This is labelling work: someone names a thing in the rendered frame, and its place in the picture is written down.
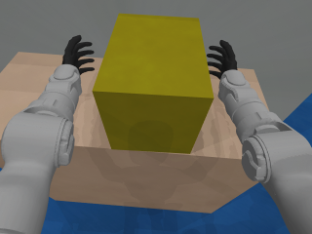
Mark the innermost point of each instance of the robot left upper arm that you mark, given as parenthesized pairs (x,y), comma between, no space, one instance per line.
(35,146)

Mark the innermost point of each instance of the robot left hand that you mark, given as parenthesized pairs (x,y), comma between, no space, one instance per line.
(71,55)

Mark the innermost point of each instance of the robot right hand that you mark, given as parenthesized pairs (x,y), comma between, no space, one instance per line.
(227,59)

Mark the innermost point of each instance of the carton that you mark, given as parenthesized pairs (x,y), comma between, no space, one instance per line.
(153,89)

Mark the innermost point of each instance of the robot right upper arm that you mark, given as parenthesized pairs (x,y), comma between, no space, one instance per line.
(282,163)

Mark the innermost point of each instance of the pedestal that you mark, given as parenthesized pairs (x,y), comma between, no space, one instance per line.
(200,182)

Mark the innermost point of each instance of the robot right forearm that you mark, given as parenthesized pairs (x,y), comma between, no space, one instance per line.
(248,113)

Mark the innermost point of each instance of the robot left forearm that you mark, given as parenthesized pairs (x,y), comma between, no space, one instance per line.
(59,99)

